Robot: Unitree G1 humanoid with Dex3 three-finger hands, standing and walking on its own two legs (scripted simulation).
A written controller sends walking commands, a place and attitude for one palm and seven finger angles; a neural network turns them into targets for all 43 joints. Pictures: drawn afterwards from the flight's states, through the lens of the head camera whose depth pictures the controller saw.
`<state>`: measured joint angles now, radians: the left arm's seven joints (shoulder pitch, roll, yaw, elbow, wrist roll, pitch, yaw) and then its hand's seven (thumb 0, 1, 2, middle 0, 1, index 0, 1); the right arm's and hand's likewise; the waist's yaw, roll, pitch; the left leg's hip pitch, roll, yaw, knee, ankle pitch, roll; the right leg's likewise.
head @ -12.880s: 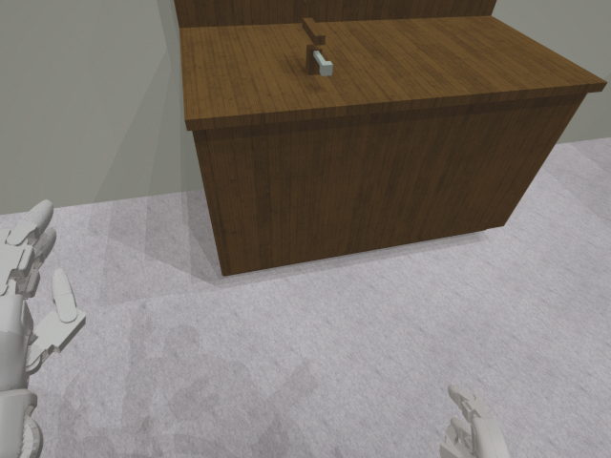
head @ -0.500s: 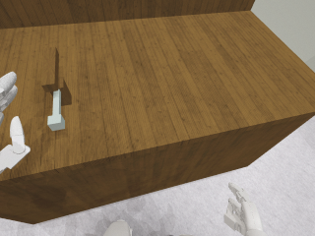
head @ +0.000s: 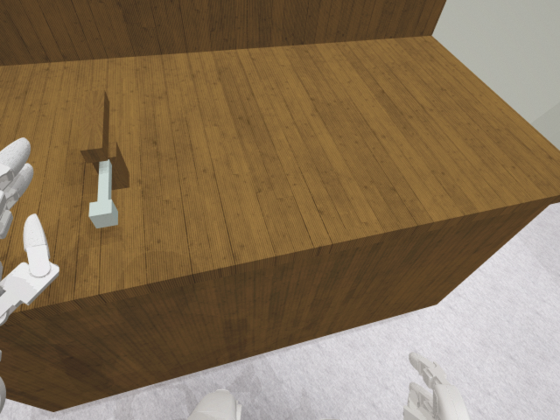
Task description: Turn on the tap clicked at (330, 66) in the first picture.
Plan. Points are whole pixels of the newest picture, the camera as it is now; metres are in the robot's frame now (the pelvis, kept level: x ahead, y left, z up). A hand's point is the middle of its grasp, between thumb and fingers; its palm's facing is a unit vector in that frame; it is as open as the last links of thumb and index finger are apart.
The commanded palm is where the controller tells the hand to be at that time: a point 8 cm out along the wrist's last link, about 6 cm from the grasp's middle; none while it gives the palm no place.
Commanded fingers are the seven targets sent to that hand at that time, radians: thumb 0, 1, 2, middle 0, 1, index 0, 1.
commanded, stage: shuffle to correct the standing spot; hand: left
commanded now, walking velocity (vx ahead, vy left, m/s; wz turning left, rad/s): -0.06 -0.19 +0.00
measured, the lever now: (104, 213) +0.35 +0.27 +0.08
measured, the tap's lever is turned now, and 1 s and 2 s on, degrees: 0 0 0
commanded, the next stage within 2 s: come to a stop and stand still in 0.32 s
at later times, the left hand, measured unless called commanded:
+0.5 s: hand (127, 257) +0.23 +0.17 +0.18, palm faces +0.29 -0.81 -0.51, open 7.4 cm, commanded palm +0.16 +0.21 +0.19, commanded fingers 0.00 0.90 0.90 -0.20 -0.30 -0.20 -0.30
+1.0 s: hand (69, 253) +0.22 +0.21 +0.21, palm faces +0.48 -0.76 -0.44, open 7.4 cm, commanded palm +0.15 +0.21 +0.19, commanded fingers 0.00 0.90 0.90 -0.20 -0.30 -0.20 -0.30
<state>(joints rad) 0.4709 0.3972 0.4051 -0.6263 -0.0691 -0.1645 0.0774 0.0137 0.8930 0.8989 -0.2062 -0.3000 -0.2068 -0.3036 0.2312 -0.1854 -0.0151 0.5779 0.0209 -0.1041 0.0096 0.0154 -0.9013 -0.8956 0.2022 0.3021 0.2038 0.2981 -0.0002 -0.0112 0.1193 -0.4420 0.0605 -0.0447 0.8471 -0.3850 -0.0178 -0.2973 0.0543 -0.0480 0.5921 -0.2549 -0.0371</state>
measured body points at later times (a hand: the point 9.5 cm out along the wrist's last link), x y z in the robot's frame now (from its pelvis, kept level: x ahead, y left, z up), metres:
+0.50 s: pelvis +0.00 -0.06 +0.01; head +0.05 -0.06 +0.45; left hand +0.21 +0.22 +0.21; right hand +0.17 -0.29 -0.09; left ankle +0.01 +0.08 -0.70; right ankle +0.02 -0.16 -0.72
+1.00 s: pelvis -0.02 -0.07 +0.01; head +0.00 -0.08 +0.46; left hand +0.19 +0.25 +0.23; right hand +0.16 -0.28 -0.07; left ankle +0.00 +0.03 -0.72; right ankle +0.02 -0.17 -0.72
